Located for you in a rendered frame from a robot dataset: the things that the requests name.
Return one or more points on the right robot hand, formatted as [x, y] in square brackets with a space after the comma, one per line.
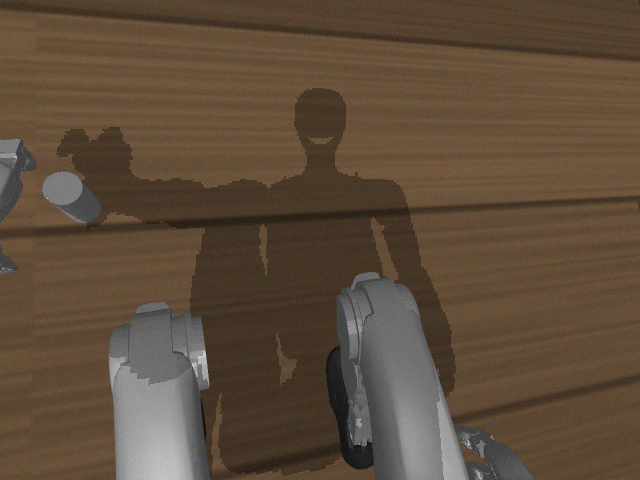
[502, 462]

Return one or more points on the can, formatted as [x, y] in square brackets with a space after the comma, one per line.
[68, 193]

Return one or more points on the left robot hand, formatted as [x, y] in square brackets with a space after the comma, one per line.
[14, 158]

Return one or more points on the right robot foot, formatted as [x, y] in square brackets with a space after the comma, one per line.
[356, 456]

